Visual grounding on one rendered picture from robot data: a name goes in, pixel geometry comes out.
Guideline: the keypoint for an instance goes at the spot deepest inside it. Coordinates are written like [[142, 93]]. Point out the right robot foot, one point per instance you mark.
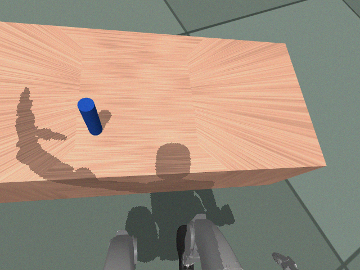
[[181, 233]]

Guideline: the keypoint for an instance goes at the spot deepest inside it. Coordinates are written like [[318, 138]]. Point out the right robot hand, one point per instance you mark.
[[286, 263]]

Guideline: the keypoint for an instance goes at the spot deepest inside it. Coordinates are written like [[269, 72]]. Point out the can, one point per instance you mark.
[[89, 113]]

